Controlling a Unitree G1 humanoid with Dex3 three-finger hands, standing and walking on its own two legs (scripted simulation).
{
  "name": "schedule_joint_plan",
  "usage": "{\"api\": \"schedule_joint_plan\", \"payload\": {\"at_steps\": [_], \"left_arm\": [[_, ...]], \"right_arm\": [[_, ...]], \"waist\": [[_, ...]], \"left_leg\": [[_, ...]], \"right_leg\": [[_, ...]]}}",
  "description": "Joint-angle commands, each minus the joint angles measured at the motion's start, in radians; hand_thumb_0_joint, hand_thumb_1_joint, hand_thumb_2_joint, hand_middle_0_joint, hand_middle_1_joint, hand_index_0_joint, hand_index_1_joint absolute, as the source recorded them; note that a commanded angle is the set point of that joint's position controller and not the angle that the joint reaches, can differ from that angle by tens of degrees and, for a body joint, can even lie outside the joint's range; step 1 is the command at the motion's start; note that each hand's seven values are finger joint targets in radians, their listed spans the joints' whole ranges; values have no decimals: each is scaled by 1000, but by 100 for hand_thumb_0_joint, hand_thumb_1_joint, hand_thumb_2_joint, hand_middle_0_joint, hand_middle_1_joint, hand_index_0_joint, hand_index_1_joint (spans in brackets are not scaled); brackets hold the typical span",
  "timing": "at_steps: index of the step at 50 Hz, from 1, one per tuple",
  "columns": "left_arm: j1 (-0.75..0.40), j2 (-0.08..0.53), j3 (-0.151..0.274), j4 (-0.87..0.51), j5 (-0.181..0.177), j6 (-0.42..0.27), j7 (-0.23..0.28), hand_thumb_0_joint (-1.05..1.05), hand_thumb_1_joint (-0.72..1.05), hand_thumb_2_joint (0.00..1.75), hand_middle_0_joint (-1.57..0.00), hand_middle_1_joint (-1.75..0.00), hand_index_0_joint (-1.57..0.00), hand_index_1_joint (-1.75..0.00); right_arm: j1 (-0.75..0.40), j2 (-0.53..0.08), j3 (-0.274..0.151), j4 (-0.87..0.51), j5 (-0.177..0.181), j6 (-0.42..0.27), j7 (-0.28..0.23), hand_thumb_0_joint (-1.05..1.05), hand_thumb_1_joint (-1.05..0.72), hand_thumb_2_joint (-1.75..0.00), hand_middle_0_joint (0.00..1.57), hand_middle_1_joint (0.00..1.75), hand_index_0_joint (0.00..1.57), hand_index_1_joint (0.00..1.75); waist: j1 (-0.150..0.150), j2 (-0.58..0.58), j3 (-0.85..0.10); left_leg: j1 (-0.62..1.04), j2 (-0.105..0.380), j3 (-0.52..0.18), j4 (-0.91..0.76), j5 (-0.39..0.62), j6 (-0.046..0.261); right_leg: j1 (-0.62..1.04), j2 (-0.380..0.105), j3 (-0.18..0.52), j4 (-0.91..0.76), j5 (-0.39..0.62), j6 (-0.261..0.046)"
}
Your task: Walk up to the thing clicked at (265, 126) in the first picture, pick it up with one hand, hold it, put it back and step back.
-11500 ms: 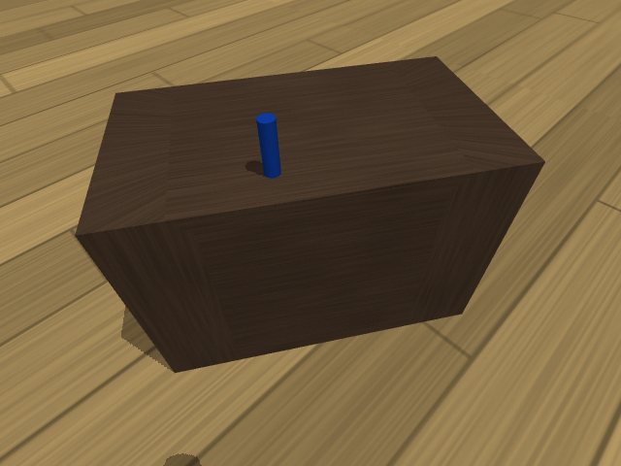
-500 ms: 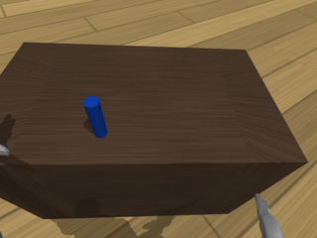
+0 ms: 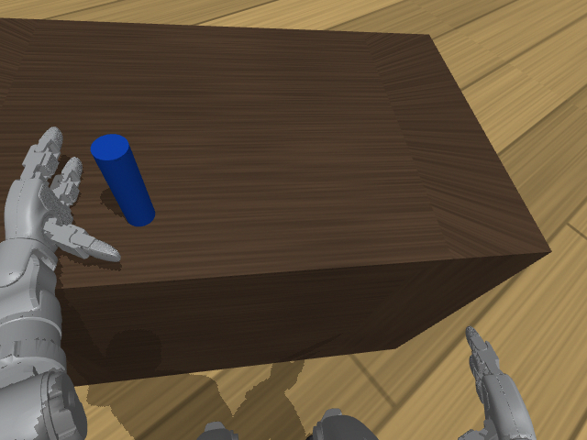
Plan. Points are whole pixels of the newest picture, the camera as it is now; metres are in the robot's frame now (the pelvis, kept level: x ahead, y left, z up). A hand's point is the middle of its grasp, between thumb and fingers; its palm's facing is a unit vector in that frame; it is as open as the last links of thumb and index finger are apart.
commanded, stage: close in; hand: left
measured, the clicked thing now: (127, 185) +0.46 +0.19 +0.06
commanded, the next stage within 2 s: rest palm in 0.44 s
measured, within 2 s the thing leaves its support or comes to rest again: leaves its support in 1.78 s
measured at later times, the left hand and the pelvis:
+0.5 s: hand (125, 207) +0.43 +0.19 +0.05, palm faces +0.07 -1.00 +0.04, open 17.2 cm; pelvis +0.00 -0.01 +0.00, yaw +0 degrees
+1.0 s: hand (129, 198) +0.45 +0.19 +0.05, palm faces +0.10 -0.99 +0.01, open 15.5 cm; pelvis -0.01 -0.01 -0.01, yaw +0 degrees
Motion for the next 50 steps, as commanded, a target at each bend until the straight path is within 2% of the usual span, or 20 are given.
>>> {"api": "schedule_joint_plan", "payload": {"at_steps": [1, 3, 5, 7, 9, 10, 12, 14, 16, 22, 29, 32, 34, 36, 39, 41, 43, 46, 48, 50], "left_arm": [[-401, 273, 33, -316, -9, -91, 109, 0, -46, 4, -6, -5, -6, -4], [-338, 274, 58, -284, 11, -84, 151, 0, -44, 4, -5, -4, -6, -3], [-368, 228, 17, -354, 17, -87, 174, 0, -44, 5, -5, -4, -5, -3], [-313, 203, 18, -291, 18, -73, 184, 0, -45, 3, -5, -4, -6, -3], [-310, 112, -46, -284, 15, -64, 178, 0, -45, 4, -5, -3, -6, -2], [-305, 92, -74, -276, 13, -56, 178, 0, -45, 3, -5, -4, -6, -3], [-316, 182, -1, -297, 18, -57, 200, 0, -45, 2, -6, -3, -7, -1], [-324, 67, -73, -282, 16, -59, 197, 0, -44, 3, -5, -3, -6, -2], [-311, 56, -87, -269, 17, -60, 208, 0, -44, 2, -5, -3, -6, -1], [-390, 31, -129, -360, 22, -79, 229, 0, -48, 1, -6, -2, -7, 0], [-365, 22, -130, -326, 47, -85, 277, 0, -61, 2, -10, -1, -10, -2], [-297, 46, -88, -292, 50, -91, 296, 0, -61, 1, -11, -1, -11, -2], [-291, 3, -116, -299, 47, -101, 290, 0, -60, 3, -27, -14, -27, -13], [-326, 97, -57, -334, 51, -114, 298, 0, -61, 6, -36, -21, -37, -20], [-425, 55, -103, -389, 45, -132, 294, 0, -60, 10, -44, -28, -45, -27], [-359, 10, -129, -247, 53, -111, 292, 0, -58, 14, -49, -32, -49, -31], [-399, 95, -82, -276, 59, -120, 298, 0, -58, 13, -50, -33, -51, -32], [-409, 13, -130, -204, 55, -114, 275, 0, -52, 18, -53, -36, -54, -35], [-401, 93, -75, -166, 61, -116, 287, 0, -49, 22, -57, -40, -58, -39], [-479, 102, -77, -227, 62, -133, 282, 0, -48, 24, -60, -43, -61, -42]], "right_arm": [[4, -149, -104, -212, -7, -12, 12, 0, 55, -5, 5, 5, 5, 5], [14, -176, -144, -230, -8, 1, 8, 0, 54, -5, 5, 5, 5, 5], [13, -137, -108, -282, -7, 13, 16, 0, 54, -5, 5, 5, 5, 5], [38, -168, -162, -259, -3, 28, 8, 0, 54, -5, 5, 5, 5, 5], [55, -128, -125, -266, 1, 35, 12, 0, 54, -5, 5, 5, 5, 5], [65, -136, -144, -237, 6, 44, 11, 0, 54, -5, 5, 5, 5, 5], [57, -173, -173, -271, 8, 46, 11, 0, 54, -5, 5, 5, 5, 5], [69, -126, -139, -264, 10, 49, 19, 0, 55, -5, 5, 5, 5, 5], [96, -155, -171, -282, 13, 50, 15, 0, 55, -5, 5, 5, 5, 5], [107, -124, -140, -296, 13, 51, 18, 0, 55, -5, 5, 5, 5, 5], [91, -136, -162, -302, 6, 64, 22, 0, 53, -5, 5, 5, 5, 5], [98, -132, -167, -287, 7, 78, 27, 0, 53, -5, 5, 5, 5, 5], [75, -117, -151, -318, 6, 79, 31, 0, 52, -5, 5, 5, 5, 5], [56, -131, -155, -351, 12, 84, 29, 0, 52, -5, 5, 5, 5, 5], [60, -127, -164, -348, 8, 91, 27, 0, 52, -5, 5, 5, 5, 5], [74, -131, -169, -333, 10, 93, 24, 0, 51, -5, 5, 5, 5, 5], [78, -132, -157, -333, 9, 94, 26, 0, 52, -5, 5, 5, 5, 5], [108, -128, -163, -303, 4, 96, 30, 0, 52, -4, 5, 5, 5, 5], [107, -143, -160, -313, 4, 94, 31, 0, 52, -4, 5, 5, 5, 5], [67, -133, -152, -344, 1, 91, 37, 0, 52, -5, 5, 5, 5, 5]], "waist": [[76, 272, -509], [81, 230, -532], [83, 233, -540], [66, 173, -522], [54, 125, -482], [52, 115, -440], [59, 121, -437], [50, 103, -387], [27, 80, -377], [26, 135, -419], [46, 141, -420], [61, 98, -393], [57, 99, -417], [70, 77, -429], [46, 139, -457], [23, 92, -387], [35, 108, -418], [6, 122, -393], [10, 92, -367], [17, 138, -431]], "left_leg": [[399, -15, -45, -74, 470, -26], [391, -7, -51, -71, 500, -28], [378, -9, -45, -68, 505, -28], [347, -10, -38, -64, 497, -20], [289, -16, -27, -70, 437, -9], [282, -18, -22, -80, 385, -6], [271, -17, -27, -87, 356, -8], [274, -15, -27, -95, 328, -9], [289, -16, -22, -97, 301, -4], [343, -20, -21, -94, 310, -7], [331, -18, -27, -102, 318, -14], [272, -25, -16, -99, 285, -5], [275, -25, -15, -93, 312, -4], [249, -25, -16, -91, 329, -3], [318, -20, -21, -96, 341, -13], [294, -17, -24, -97, 318, -8], [289, -21, -19, -93, 323, -7], [319, -16, -24, -88, 331, -11], [259, -20, -22, -87, 278, -5], [284, -23, -19, -88, 262, -9]], "right_leg": [[143, 11, 10, -47, 307, -45], [157, 18, 5, -34, 331, -44], [188, 18, 11, -32, 347, -44], [209, 19, 17, -33, 381, -38], [228, 16, 28, -38, 391, -34], [209, 18, 31, -51, 353, -30], [194, 17, 25, -53, 307, -35], [153, 18, 18, -56, 273, -35], [146, 18, 21, -63, 261, -32], [147, 12, 25, -62, 272, -28], [159, 10, 21, -52, 263, -35], [199, 11, 29, -62, 270, -29], [214, 11, 31, -53, 296, -29], [252, 11, 33, -46, 319, -28], [206, 13, 32, -41, 300, -34], [168, 16, 30, -52, 279, -31], [193, 15, 36, -52, 298, -30], [118, 17, 26, -49, 279, -32], [140, 16, 29, -53, 257, -30], [148, 15, 32, -49, 242, -33]]}}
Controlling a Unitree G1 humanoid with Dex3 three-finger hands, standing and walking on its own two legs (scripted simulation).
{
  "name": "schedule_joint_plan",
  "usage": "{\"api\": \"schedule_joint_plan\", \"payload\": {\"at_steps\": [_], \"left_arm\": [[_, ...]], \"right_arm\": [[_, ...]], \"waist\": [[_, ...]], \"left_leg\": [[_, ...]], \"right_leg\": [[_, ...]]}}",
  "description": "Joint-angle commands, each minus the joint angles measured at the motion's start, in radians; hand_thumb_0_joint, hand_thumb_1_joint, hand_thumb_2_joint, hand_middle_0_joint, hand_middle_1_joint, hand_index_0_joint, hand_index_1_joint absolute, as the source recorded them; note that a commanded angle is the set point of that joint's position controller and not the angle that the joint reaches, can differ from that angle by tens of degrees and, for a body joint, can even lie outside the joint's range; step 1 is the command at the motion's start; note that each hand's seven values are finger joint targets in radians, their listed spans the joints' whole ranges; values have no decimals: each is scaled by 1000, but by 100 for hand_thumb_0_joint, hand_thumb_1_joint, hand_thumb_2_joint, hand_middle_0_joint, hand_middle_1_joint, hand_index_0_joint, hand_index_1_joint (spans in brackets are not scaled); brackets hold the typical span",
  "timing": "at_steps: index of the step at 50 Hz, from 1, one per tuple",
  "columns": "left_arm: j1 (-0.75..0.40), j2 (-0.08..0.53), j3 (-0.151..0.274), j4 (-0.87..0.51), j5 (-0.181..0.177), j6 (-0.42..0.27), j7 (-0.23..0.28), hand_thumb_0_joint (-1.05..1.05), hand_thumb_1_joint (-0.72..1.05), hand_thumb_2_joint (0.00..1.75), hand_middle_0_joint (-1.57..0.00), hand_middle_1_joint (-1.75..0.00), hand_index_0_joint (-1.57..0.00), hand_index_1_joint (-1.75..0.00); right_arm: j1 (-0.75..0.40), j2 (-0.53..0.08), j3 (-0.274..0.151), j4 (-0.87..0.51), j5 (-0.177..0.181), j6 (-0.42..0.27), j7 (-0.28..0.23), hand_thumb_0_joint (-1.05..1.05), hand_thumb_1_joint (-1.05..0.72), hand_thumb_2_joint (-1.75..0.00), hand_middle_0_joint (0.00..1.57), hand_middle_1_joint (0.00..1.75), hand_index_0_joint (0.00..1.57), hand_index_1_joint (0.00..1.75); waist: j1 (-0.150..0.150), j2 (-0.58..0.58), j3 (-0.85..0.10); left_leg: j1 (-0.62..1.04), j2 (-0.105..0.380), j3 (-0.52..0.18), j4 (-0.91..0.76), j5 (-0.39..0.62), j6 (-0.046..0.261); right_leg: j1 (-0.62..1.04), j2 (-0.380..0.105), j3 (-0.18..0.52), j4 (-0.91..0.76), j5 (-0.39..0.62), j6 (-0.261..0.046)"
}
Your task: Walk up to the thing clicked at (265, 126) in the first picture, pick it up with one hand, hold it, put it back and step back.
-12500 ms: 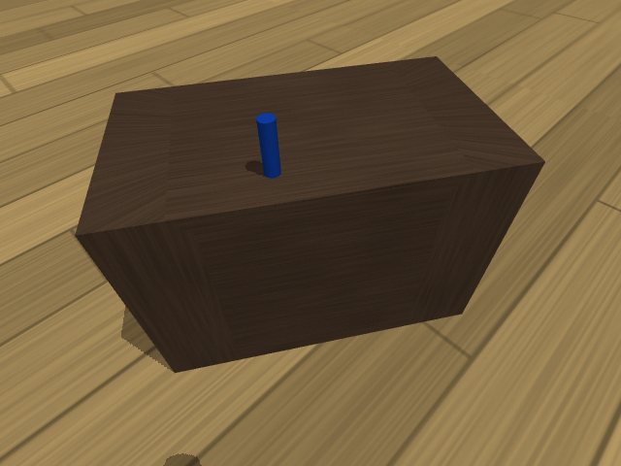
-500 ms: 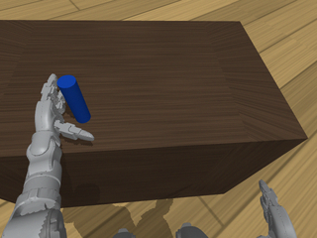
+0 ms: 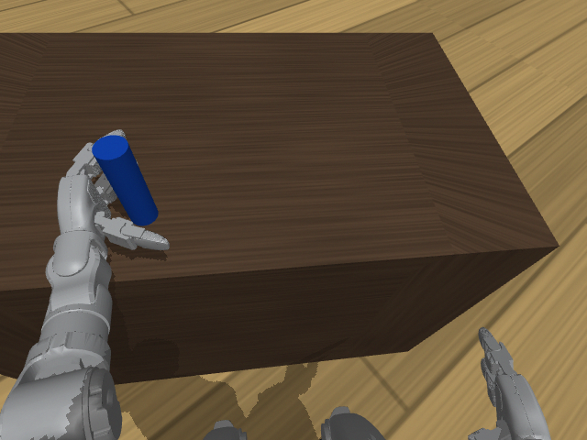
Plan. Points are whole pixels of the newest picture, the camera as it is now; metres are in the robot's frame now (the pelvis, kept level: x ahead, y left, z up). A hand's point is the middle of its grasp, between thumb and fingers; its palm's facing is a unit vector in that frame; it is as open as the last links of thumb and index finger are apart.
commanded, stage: close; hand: left
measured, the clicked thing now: (129, 185) +0.47 +0.20 +0.07
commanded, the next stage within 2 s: settle in 0.44 s
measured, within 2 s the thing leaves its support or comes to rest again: leaves its support in 0.78 s
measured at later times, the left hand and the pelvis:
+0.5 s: hand (140, 195) +0.46 +0.19 +0.05, palm faces +0.09 -1.00 +0.02, open 6.3 cm; pelvis +0.01 +0.00 +0.00, yaw +0 degrees
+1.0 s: hand (123, 178) +0.46 +0.20 +0.09, palm faces +0.09 -1.00 -0.01, open 5.0 cm; pelvis +0.01 +0.00 +0.01, yaw +0 degrees
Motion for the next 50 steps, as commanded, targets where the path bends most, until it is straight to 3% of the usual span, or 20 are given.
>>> {"api": "schedule_joint_plan", "payload": {"at_steps": [1, 3, 5, 6, 7, 10, 12, 15, 21, 26, 29, 32, 33, 35, 38, 39, 44, 46, 48, 50], "left_arm": [[-485, 191, 5, -236, -11, -80, -9, 0, -44, 28, -64, -48, -66, -47], [-421, 220, 28, -158, -9, -67, -8, 0, -38, 35, -72, -55, -73, -55], [-464, 254, 40, -218, -11, -74, -9, 0, -33, 40, -78, -61, -79, -60], [-459, 191, 4, -205, -14, -68, -16, 0, -30, 44, -82, -65, -83, -65], [-469, 170, -13, -221, -18, -66, -21, 0, -30, 48, -86, -70, -87, -70], [-414, 223, 17, -199, -4, -50, -2, 0, -21, 56, -95, -78, -96, -78], [-390, 166, 7, -197, -14, -51, 6, 0, -19, 62, -104, -87, -104, -87], [-358, 179, 14, -195, -5, -49, 24, 0, -8, 71, -114, -97, -115, -96], [-308, 161, 21, -212, -11, -69, 22, 0, 11, 89, -131, -116, -132, -115], [-293, 173, 24, -228, -14, -66, -1, 0, 22, 97, -139, -124, -140, -123], [-322, 203, 38, -287, -17, -68, -2, 0, 45, 121, -139, -136, -138, -137], [-354, 184, 3, -343, -12, -61, 3, 0, 61, 133, -142, -141, -141, -143], [-363, 207, 19, -356, -18, -57, 4, 0, 63, 134, -142, -141, -141, -143], [-393, 200, 8, -405, -27, -51, 5, 0, 68, 135, -142, -142, -141, -143], [-386, 174, -25, -384, -28, -24, 2, 0, 70, 136, -142, -143, -141, -145], [-427, 221, 1, -429, -23, -23, 8, 0, 67, 136, -144, -144, -143, -146], [-377, 193, -10, -347, -29, 18, 12, 0, 59, 133, -143, -144, -143, -145], [-380, 174, -24, -325, -29, 31, 7, 0, 57, 133, -142, -143, -142, -144], [-391, 204, -8, -329, -32, 37, 4, 0, 56, 134, -144, -145, -144, -147], [-419, 200, -13, -349, -36, 38, -5, 0, 58, 135, -144, -145, -144, -147]], "right_arm": [[25, -133, -72, -173, -8, -55, -5, 0, 52, -4, 5, 5, 5, 5], [35, -165, -98, -171, -4, -54, -10, 0, 52, -5, 5, 5, 5, 5], [12, -159, -82, -184, -6, -56, -8, 0, 51, -5, 5, 5, 5, 5], [15, -137, -62, -177, -9, -54, -5, 0, 51, -5, 5, 5, 5, 5], [11, -144, -80, -176, -7, -55, -8, 0, 51, -5, 5, 5, 5, 5], [20, -167, -85, -170, -5, -46, -10, 0, 51, -5, 5, 5, 5, 5], [16, -144, -80, -154, -6, -42, -6, 0, 51, -5, 5, 5, 5, 5], [18, -170, -106, -173, -1, -37, -11, 0, 51, -5, 5, 5, 5, 5], [38, -153, -102, -168, 3, -33, -4, 0, 51, -5, 5, 5, 5, 5], [70, -137, -79, -141, 2, -27, 1, 0, 51, -5, 5, 5, 5, 5], [29, -151, -94, -169, 3, -27, -2, 0, 52, -5, 5, 5, 5, 5], [27, -137, -80, -185, 6, -24, -5, 0, 53, -5, 5, 5, 5, 5], [35, -160, -98, -187, 6, -23, -10, 0, 53, -5, 5, 5, 5, 5], [40, -141, -77, -188, 7, -23, -12, 0, 53, -5, 5, 5, 5, 5], [19, -136, -68, -168, 12, -18, -17, 0, 53, -6, 5, 5, 5, 5], [8, -134, -66, -165, 12, -17, -20, 0, 54, -5, 5, 5, 5, 5], [11, -157, -96, -110, 19, -8, -30, 0, 54, -5, 5, 5, 5, 5], [10, -124, -61, -82, 20, -6, -24, 0, 54, -5, 5, 5, 5, 5], [-3, -149, -90, -65, 26, -7, -29, 0, 54, -5, 5, 5, 5, 5], [-33, -133, -65, -88, 26, -12, -26, 0, 55, -5, 5, 5, 5, 5]], "waist": [[-18, 141, -439], [-18, 103, -425], [0, 144, -490], [2, 146, -496], [-4, 169, -493], [4, 129, -462], [16, 114, -456], [4, 64, -435], [11, 66, -407], [13, 112, -431], [21, 115, -429], [21, 139, -446], [21, 129, -466], [21, 139, -489], [18, 129, -471], [30, 138, -474], [16, 85, -419], [31, 103, -393], [33, 93, -385], [36, 112, -394]], "left_leg": [[305, -17, -35, -118, 274, -8], [291, -14, -40, -119, 286, -7], [308, -17, -38, -109, 327, -10], [330, -13, -44, -110, 360, -13], [351, -9, -46, -109, 387, -20], [311, -9, -44, -112, 376, -13], [292, -12, -40, -116, 353, -10], [272, -12, -37, -117, 343, -2], [257, -14, -38, -123, 350, -6], [300, -10, -39, -105, 424, -11], [282, -16, -32, -117, 361, -8], [325, -15, -31, -133, 335, -12], [345, -13, -34, -135, 357, -15], [370, -10, -36, -132, 406, -16], [393, -6, -41, -137, 441, -12], [386, -11, -35, -142, 426, -13], [372, -14, -28, -171, 359, -3], [374, -14, -28, -179, 372, -6], [378, -13, -26, -188, 385, -6], [395, -10, -31, -196, 396, -11]], "right_leg": [[153, 20, 13, -109, 259, -29], [156, 22, 8, -107, 267, -29], [186, 21, 12, -99, 300, -29], [173, 23, 7, -95, 308, -32], [154, 25, 3, -90, 312, -34], [175, 28, 5, -97, 323, -31], [191, 25, 7, -100, 315, -31], [199, 29, 10, -107, 327, -26], [209, 26, 7, -95, 327, -28], [193, 24, 9, -88, 362, -29], [213, 22, 14, -101, 327, -29], [209, 21, 15, -110, 295, -30], [220, 23, 11, -111, 310, -30], [235, 23, 11, -107, 346, -29], [227, 22, 12, -117, 361, -28], [242, 20, 16, -124, 362, -26], [263, 17, 19, -157, 341, -21], [256, 17, 16, -161, 339, -23], [273, 17, 15, -165, 352, -23], [270, 18, 9, -166, 342, -27]]}}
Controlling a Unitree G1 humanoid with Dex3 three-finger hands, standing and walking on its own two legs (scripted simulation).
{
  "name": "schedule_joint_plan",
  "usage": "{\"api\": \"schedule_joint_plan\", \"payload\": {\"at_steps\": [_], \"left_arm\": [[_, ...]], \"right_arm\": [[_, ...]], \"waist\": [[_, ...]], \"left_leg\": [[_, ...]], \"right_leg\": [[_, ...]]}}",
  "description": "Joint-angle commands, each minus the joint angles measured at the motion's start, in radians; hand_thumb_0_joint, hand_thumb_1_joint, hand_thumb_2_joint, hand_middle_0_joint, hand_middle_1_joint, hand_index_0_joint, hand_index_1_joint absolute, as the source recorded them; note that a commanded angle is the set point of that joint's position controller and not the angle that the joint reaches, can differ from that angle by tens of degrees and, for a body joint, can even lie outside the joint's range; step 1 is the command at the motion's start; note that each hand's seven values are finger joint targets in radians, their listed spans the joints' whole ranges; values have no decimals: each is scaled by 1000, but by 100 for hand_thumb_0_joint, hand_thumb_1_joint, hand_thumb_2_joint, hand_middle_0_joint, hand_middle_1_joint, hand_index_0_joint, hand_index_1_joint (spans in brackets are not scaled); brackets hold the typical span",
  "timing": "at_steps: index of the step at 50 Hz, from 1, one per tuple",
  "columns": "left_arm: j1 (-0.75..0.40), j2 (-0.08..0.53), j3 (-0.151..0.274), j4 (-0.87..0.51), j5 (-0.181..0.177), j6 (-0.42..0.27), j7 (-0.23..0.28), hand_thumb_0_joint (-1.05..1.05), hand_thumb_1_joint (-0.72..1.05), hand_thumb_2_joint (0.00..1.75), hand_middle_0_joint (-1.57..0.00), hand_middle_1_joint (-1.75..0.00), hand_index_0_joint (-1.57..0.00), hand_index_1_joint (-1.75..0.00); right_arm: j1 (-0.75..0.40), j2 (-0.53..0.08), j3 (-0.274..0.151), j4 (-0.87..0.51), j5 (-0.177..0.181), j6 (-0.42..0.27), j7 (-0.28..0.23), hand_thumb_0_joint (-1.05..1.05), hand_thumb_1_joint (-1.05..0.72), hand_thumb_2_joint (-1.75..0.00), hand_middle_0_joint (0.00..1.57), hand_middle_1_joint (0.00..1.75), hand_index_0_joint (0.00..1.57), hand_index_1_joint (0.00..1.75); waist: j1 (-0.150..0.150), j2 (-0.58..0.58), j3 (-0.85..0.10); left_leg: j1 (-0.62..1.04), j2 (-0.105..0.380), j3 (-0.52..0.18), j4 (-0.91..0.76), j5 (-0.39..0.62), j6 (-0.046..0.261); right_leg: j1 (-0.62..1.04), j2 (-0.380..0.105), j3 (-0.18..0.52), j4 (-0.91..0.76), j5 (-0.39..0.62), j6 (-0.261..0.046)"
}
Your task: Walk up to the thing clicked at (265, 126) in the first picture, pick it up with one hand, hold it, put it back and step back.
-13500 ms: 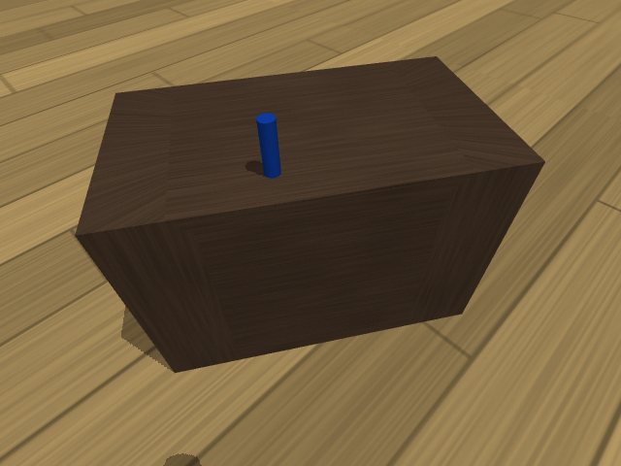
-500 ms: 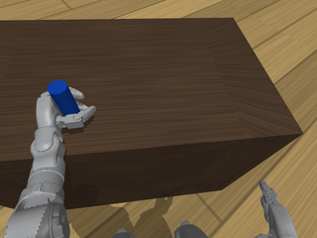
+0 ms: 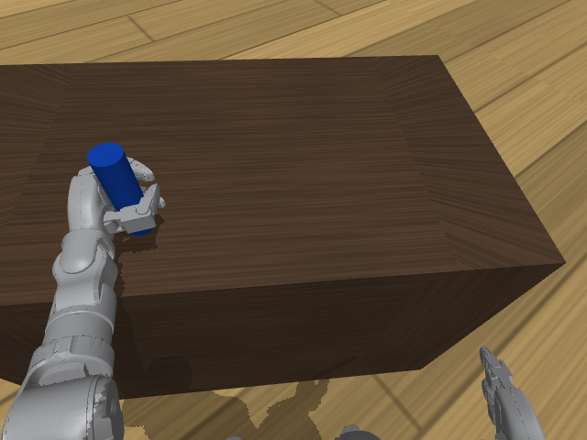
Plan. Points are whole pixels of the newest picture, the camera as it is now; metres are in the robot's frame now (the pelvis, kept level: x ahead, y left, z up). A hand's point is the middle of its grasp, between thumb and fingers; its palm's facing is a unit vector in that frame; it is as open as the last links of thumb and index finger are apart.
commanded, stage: settle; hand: left
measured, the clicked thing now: (125, 194) +0.45 +0.21 +0.09
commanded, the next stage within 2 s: lift in 0.52 s
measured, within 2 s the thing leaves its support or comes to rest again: neither
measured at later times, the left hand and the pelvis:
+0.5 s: hand (137, 180) +0.45 +0.19 +0.11, palm faces +0.08 -1.00 +0.01, open 5.0 cm; pelvis +0.00 +0.00 +0.01, yaw +0 degrees
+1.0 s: hand (131, 166) +0.44 +0.18 +0.15, palm faces +0.07 -1.00 +0.00, open 5.0 cm; pelvis +0.01 +0.00 +0.02, yaw +0 degrees
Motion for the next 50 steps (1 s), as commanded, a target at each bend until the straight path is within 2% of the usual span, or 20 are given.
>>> {"api": "schedule_joint_plan", "payload": {"at_steps": [1, 4, 5, 11, 12, 14, 16, 17, 19, 21, 24, 30, 34, 35, 37, 39, 41, 43, 46, 50], "left_arm": [[-443, 195, 18, -230, -23, -58, -12, 0, 57, 134, -145, -145, -145, -146], [-454, 236, 41, -230, -28, -49, -18, 0, 56, 135, -144, -146, -144, -147], [-438, 214, 33, -212, -30, -44, -20, 0, 55, 135, -143, -146, -143, -147], [-498, 228, 28, -266, -27, -41, -12, 0, 57, 135, -144, -146, -144, -147], [-483, 250, 42, -256, -30, -36, -8, 0, 58, 136, -144, -147, -144, -148], [-499, 258, 42, -282, -26, -30, -2, 0, 57, 135, -144, -146, -144, -147], [-486, 222, 29, -252, -34, -20, -6, 0, 57, 135, -143, -146, -144, -147], [-491, 213, 18, -261, -35, -16, -7, 0, 57, 134, -143, -145, -143, -146], [-479, 247, 32, -240, -31, -7, -3, 0, 59, 136, -143, -146, -143, -147], [-540, 263, 36, -296, -28, -13, 2, 0, 59, 137, -145, -147, -146, -148], [-505, 228, 20, -257, -35, -1, 0, 0, 58, 138, -144, -147, -144, -148], [-559, 261, 31, -289, -37, 8, -7, 0, 58, 137, -144, -146, -144, -148], [-478, 233, 17, -226, -34, 31, -16, 0, 66, 132, -139, -143, -141, -143], [-495, 238, 19, -254, -35, 31, -16, 0, 65, 132, -140, -144, -142, -143], [-510, 249, 26, -290, -41, 31, -16, 0, 65, 130, -140, -142, -142, -141], [-460, 231, 18, -269, -43, 45, -20, 0, 63, 131, -140, -143, -142, -143], [-483, 223, 12, -334, -47, 48, -14, 0, 65, 130, -138, -141, -140, -141], [-478, 234, 18, -388, -53, 58, -4, 0, 64, 130, -139, -141, -140, -141], [-433, 199, -2, -429, -50, 82, 6, 0, 62, 132, -139, -142, -140, -142], [-416, 211, 10, -544, -55, 125, 28, 0, 61, 131, -139, -142, -140, -142]], "right_arm": [[-25, -138, -70, -165, 0, -55, -10, 0, 54, -5, 5, 5, 5, 5], [-1, -146, -80, -121, 2, -53, -16, 0, 55, -5, 5, 5, 5, 5], [6, -138, -69, -109, 0, -55, -13, 0, 55, -5, 5, 5, 5, 5], [-52, -130, -67, -114, 6, -67, -20, 0, 55, -5, 5, 5, 5, 5], [-42, -172, -104, -103, 8, -68, -26, 0, 55, -5, 5, 5, 5, 5], [-43, -149, -79, -96, 10, -71, -27, 0, 55, -5, 5, 5, 5, 5], [-49, -154, -91, -94, 11, -76, -32, 0, 55, -5, 5, 5, 5, 5], [-41, -132, -67, -75, 12, -78, -32, 0, 55, -5, 5, 5, 5, 5], [-53, -154, -84, -44, 16, -80, -36, 0, 55, -5, 5, 5, 5, 5], [-92, -142, -73, -80, 14, -88, -36, 0, 55, -5, 5, 5, 5, 5], [-66, -140, -75, -24, 18, -89, -35, 0, 55, -5, 5, 5, 5, 5], [-82, -148, -79, -13, 17, -97, -35, 0, 55, -5, 5, 5, 5, 5], [-91, -174, -101, -16, 22, -99, -34, 0, 55, -5, 5, 5, 5, 5], [-91, -188, -110, -33, 22, -102, -36, 0, 55, -5, 5, 5, 5, 5], [-60, -150, -86, -3, 26, -100, -33, 0, 55, -5, 5, 5, 5, 5], [-90, -184, -118, -23, 31, -106, -38, 0, 55, -5, 5, 5, 5, 5], [-79, -155, -90, -1, 32, -109, -37, 0, 56, -5, 5, 5, 5, 5], [-101, -180, -116, -24, 36, -113, -43, 0, 56, -5, 5, 5, 5, 5], [-63, -131, -77, 21, 38, -111, -43, 0, 56, -5, 5, 5, 5, 5], [-91, -154, -99, 33, 42, -115, -56, 0, 56, -4, 5, 5, 5, 5]], "waist": [[-1, 70, -407], [0, 63, -400], [-1, 68, -403], [9, 80, -388], [3, 67, -388], [13, 75, -388], [-1, 52, -387], [1, 62, -384], [14, 59, -351], [16, 69, -408], [16, 75, -371], [10, 103, -413], [12, 66, -405], [7, 65, -425], [25, 88, -414], [24, 55, -405], [36, 80, -399], [44, 83, -415], [50, 92, -404], [59, 52, -360]], "left_leg": [[301, -5, -42, -123, 393, -10], [284, -12, -28, -125, 391, -3], [300, -9, -31, -128, 408, -6], [317, -10, -31, -156, 349, -8], [319, -9, -32, -165, 336, -8], [315, -15, -26, -170, 306, -4], [327, -11, -27, -174, 320, -5], [329, -13, -26, -175, 325, -3], [319, -14, -25, -185, 311, -3], [327, -15, -24, -183, 325, -3], [353, -9, -30, -188, 388, -9], [407, -4, -32, -188, 444, -13], [412, -2, -37, -196, 476, -11], [425, 0, -37, -195, 484, -11], [421, -4, -32, -199, 488, -13], [417, -5, -32, -214, 466, -11], [435, -4, -32, -224, 465, -16], [456, -4, -29, -229, 474, -18], [466, -5, -25, -230, 507, -17], [434, -15, -10, -251, 450, -6]], "right_leg": [[188, 20, -1, -103, 343, -29], [218, 16, 11, -119, 383, -23], [206, 16, 8, -117, 382, -25], [214, 18, 5, -142, 321, -27], [216, 19, 4, -145, 312, -29], [224, 17, 10, -158, 302, -26], [220, 19, 8, -163, 313, -25], [224, 18, 10, -168, 320, -23], [218, 18, 9, -176, 305, -24], [258, 15, 12, -176, 321, -23], [238, 18, 5, -170, 348, -28], [247, 18, 1, -180, 374, -28], [258, 18, -1, -186, 402, -27], [260, 19, -2, -188, 407, -26], [281, 16, -1, -191, 411, -26], [293, 17, -2, -200, 403, -25], [291, 18, -5, -204, 388, -27], [315, 18, -6, -211, 394, -26], [337, 16, -4, -217, 430, -23], [395, 11, 3, -247, 442, -14]]}}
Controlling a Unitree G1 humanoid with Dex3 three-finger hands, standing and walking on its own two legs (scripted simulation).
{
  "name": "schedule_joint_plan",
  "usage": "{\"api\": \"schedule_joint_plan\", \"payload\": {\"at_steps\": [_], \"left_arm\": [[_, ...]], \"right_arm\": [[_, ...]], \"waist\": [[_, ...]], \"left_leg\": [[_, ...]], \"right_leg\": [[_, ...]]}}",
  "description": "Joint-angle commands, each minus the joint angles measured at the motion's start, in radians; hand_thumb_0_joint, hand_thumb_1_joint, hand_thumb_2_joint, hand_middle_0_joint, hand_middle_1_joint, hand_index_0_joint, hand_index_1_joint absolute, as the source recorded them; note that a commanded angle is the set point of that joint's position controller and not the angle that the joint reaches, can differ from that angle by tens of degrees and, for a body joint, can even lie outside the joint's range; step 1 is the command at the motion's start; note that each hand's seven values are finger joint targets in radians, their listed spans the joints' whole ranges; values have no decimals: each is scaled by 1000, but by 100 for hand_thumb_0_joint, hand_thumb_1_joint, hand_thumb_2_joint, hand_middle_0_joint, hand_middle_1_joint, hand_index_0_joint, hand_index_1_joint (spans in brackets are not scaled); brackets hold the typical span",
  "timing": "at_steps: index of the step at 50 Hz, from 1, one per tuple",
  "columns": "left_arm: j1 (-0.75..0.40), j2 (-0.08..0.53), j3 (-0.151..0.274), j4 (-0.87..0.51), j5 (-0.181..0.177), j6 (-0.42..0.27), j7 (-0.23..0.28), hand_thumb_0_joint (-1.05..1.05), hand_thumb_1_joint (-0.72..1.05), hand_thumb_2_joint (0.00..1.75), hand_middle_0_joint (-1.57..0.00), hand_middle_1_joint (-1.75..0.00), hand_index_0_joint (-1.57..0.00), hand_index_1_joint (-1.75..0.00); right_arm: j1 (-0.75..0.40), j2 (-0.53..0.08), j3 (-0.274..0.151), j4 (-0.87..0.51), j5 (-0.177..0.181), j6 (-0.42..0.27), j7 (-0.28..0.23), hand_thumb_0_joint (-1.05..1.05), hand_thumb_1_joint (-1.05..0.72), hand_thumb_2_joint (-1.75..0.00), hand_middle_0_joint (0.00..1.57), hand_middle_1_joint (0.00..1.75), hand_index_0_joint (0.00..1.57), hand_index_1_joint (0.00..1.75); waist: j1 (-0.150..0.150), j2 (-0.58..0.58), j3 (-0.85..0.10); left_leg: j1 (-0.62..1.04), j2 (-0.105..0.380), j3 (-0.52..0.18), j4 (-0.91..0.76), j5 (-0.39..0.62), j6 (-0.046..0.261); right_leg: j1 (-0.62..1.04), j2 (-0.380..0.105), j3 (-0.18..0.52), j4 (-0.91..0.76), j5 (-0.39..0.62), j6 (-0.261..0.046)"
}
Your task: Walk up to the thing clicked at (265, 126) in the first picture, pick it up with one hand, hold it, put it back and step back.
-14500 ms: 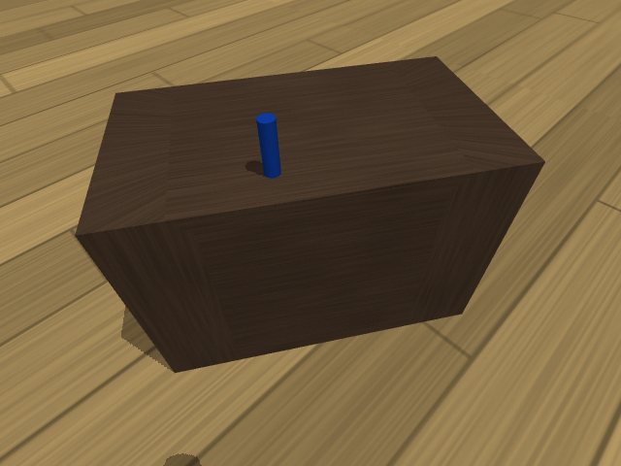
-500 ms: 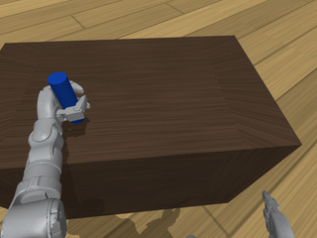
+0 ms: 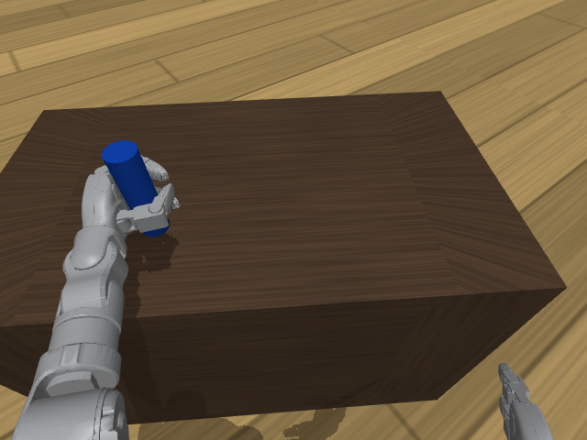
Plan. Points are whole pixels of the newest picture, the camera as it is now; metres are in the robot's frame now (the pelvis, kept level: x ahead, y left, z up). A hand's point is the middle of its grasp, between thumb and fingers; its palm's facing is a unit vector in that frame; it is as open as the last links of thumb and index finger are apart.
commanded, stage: lift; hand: left
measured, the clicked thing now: (140, 193) +0.43 +0.20 +0.14
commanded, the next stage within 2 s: hold in 0.96 s
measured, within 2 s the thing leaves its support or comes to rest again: neither
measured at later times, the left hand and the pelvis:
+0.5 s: hand (124, 194) +0.36 +0.18 +0.20, palm faces +0.10 -0.99 -0.04, open 5.0 cm; pelvis +0.00 +0.00 +0.02, yaw +1 degrees
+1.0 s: hand (110, 196) +0.33 +0.18 +0.23, palm faces +0.11 -0.99 -0.01, open 5.0 cm; pelvis -0.01 -0.01 +0.03, yaw +2 degrees
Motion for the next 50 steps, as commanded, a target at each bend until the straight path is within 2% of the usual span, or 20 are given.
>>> {"api": "schedule_joint_plan", "payload": {"at_steps": [1, 2, 4, 5, 8, 10, 11, 13, 16, 20, 22, 23, 24, 27, 28, 34, 38, 41, 46, 50], "left_arm": [[-431, 230, 46, -365, -16, -28, 27, 0, 60, 131, -139, -142, -140, -142], [-401, 249, 67, -384, -18, -12, 33, 0, 61, 132, -139, -143, -141, -143], [-390, 176, 17, -460, -21, 16, 36, 0, 63, 132, -139, -142, -140, -142], [-356, 204, 50, -459, -21, 34, 39, 0, 62, 132, -139, -142, -141, -142], [-311, 145, 8, -493, -26, 93, 40, 0, 60, 133, -141, -144, -142, -144], [-307, 187, 49, -546, -27, 123, 48, 0, 61, 133, -139, -143, -141, -143], [-326, 172, 34, -611, -27, 135, 50, 0, 62, 133, -139, -144, -141, -143], [-283, 151, 20, -596, -23, 173, 53, 0, 63, 135, -140, -145, -142, -145], [-274, 154, 32, -675, -26, 216, 56, 0, 67, 136, -140, -146, -141, -145], [-260, 178, 45, -767, -26, 259, 49, 0, 67, 136, -141, -147, -143, -146], [-227, 158, 39, -776, -33, 287, 43, 0, 69, 137, -141, -146, -142, -146], [-225, 168, 55, -785, -40, 299, 40, 0, 68, 137, -141, -147, -143, -147], [-180, 105, 12, -731, -42, 323, 32, 0, 68, 138, -142, -148, -143, -148], [-212, 146, 50, -793, -46, 359, 43, 0, 67, 139, -143, -150, -144, -150], [-223, 132, 29, -821, -40, 368, 45, 0, 66, 140, -144, -150, -145, -150], [-228, 147, 47, -906, -45, 394, 51, 0, 65, 137, -143, -149, -145, -149], [-180, 107, 34, -855, -49, 429, 46, 0, 65, 138, -144, -149, -145, -149], [-207, 150, 72, -894, -54, 445, 54, 0, 65, 138, -143, -150, -145, -150], [-192, 110, 39, -919, -52, 465, 56, 0, 63, 138, -143, -149, -144, -149], [-208, 134, 61, -945, -52, 479, 61, 0, 61, 135, -142, -148, -144, -148]], "right_arm": [[-63, -137, -68, -137, 0, -57, -17, 0, 56, -4, 5, 5, 5, 5], [-45, -149, -78, -111, 2, -56, -21, 0, 57, -4, 5, 5, 5, 5], [-82, -128, -64, -129, 4, -61, -22, 0, 57, -4, 5, 5, 5, 5], [-62, -140, -73, -117, 5, -63, -26, 0, 57, -4, 5, 5, 5, 5], [-76, -132, -68, -100, 8, -67, -31, 0, 56, -4, 5, 5, 5, 5], [-94, -139, -68, -107, 8, -75, -38, 0, 57, -4, 5, 5, 5, 5], [-80, -99, -38, -94, 8, -80, -36, 0, 58, -4, 5, 5, 5, 5], [-82, -142, -79, -80, 5, -87, -43, 0, 57, -4, 5, 5, 5, 5], [-77, -90, -34, -58, 6, -101, -39, 0, 58, -4, 5, 5, 5, 5], [-100, -120, -52, -80, 1, -124, -42, 0, 57, -4, 5, 5, 5, 5], [-87, -73, -21, -23, 1, -124, -37, 0, 57, -4, 5, 5, 5, 5], [-104, -112, -55, -31, -1, -130, -42, 0, 57, -4, 5, 5, 5, 5], [-107, -79, -23, -18, 0, -132, -39, 0, 57, -4, 5, 5, 5, 5], [-132, -121, -52, -17, -2, -148, -40, 0, 56, -4, 5, 5, 5, 5], [-129, -93, -31, 10, -1, -147, -35, 0, 56, -4, 5, 5, 5, 5], [-163, -106, -48, 35, -4, -176, -37, 0, 56, -4, 5, 5, 5, 5], [-170, -94, -39, 54, -4, -184, -32, 0, 55, -5, 5, 5, 5, 5], [-177, -126, -65, 85, -5, -193, -30, 0, 56, -5, 5, 5, 5, 5], [-177, -94, -45, 83, -1, -203, -25, 0, 55, -5, 5, 5, 5, 5], [-197, -115, -63, 91, -4, -219, -26, 0, 55, -5, 5, 5, 5, 5]], "waist": [[20, 33, -365], [26, 32, -333], [31, 38, -330], [31, 31, -333], [26, 9, -285], [36, -15, -274], [42, 8, -242], [26, 4, -238], [48, 17, -204], [37, -1, -216], [55, 26, -180], [46, 11, -190], [47, 2, -192], [48, -7, -189], [58, 12, -186], [65, 9, -161], [59, -25, -146], [68, -4, -127], [64, -9, -124], [70, 7, -136]], "left_leg": [[233, -14, -17, -92, 380, -3], [232, -16, -15, -101, 363, -2], [253, -12, -21, -119, 372, -9], [278, -9, -24, -123, 385, -10], [280, -9, -24, -141, 401, -8], [275, -16, -18, -154, 381, -1], [277, -20, -13, -167, 346, -2], [309, -16, -21, -188, 339, -4], [311, -20, -22, -211, 325, -4], [355, -22, -22, -229, 322, 1], [340, -26, -21, -239, 319, 0], [363, -24, -22, -244, 323, 1], [367, -25, -25, -245, 334, 2], [386, -26, -25, -258, 343, 4], [383, -28, -26, -263, 345, 2], [399, -27, -32, -292, 305, 2], [404, -27, -34, -302, 309, 6], [398, -30, -32, -315, 292, 4], [416, -30, -35, -325, 289, 5], [424, -30, -35, -335, 279, 3]], "right_leg": [[211, 8, -5, -98, 387, -13], [209, 9, -6, -109, 369, -12], [210, 14, -17, -110, 351, -19], [213, 16, -21, -115, 350, -18], [220, 16, -25, -134, 369, -17], [251, 9, -21, -154, 371, -11], [247, 6, -20, -168, 335, -11], [237, 10, -26, -179, 315, -15], [254, 8, -30, -199, 294, -16], [281, 7, -31, -222, 295, -12], [291, 3, -31, -231, 291, -14], [288, 4, -31, -236, 294, -12], [296, 2, -32, -240, 308, -13], [303, 0, -32, -255, 314, -11], [311, -1, -33, -259, 315, -14], [317, 2, -38, -283, 268, -15], [326, 1, -39, -295, 275, -14], [327, 0, -39, -310, 256, -15], [333, 3, -42, -322, 253, -16], [341, 2, -41, -329, 242, -17]]}}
